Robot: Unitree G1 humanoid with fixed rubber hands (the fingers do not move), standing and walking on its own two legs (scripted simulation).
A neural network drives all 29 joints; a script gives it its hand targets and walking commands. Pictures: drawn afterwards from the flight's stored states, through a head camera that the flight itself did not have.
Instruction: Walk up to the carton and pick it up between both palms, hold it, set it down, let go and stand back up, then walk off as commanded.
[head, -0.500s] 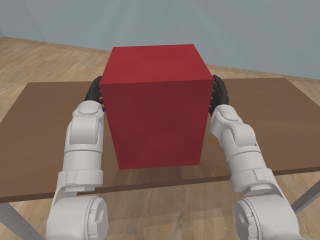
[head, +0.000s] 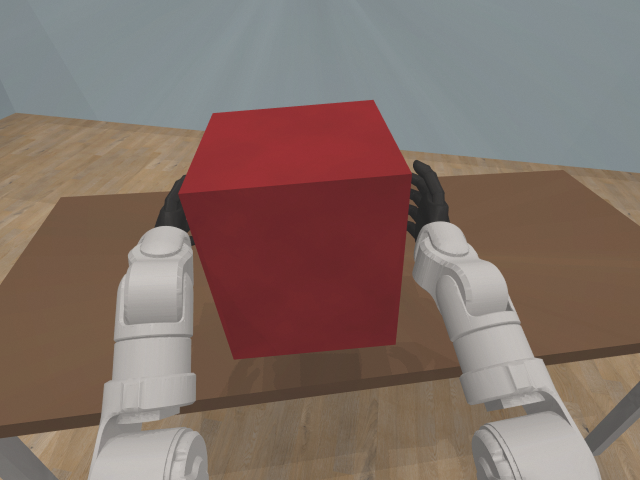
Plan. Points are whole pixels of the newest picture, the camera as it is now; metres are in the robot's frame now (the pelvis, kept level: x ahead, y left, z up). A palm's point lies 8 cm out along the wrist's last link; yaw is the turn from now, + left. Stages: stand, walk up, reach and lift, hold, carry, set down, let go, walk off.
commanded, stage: hold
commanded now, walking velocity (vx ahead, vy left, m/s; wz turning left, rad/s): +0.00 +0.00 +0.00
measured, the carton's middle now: (304, 228) +0.39 +0.01 +0.18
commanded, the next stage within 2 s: set down in 1.96 s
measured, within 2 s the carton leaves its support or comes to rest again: neither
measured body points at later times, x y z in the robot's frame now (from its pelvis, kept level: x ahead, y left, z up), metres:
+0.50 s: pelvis -0.03 +0.00 +0.00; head -0.08 +0.02 +0.45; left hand +0.37 +0.16 +0.21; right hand +0.36 -0.14 +0.21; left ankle +0.01 +0.12 -0.74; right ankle +0.00 -0.10 -0.74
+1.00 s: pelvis -0.01 +0.00 +0.00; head -0.07 +0.02 +0.45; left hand +0.37 +0.16 +0.20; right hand +0.36 -0.14 +0.22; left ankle +0.01 +0.12 -0.74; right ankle +0.00 -0.10 -0.74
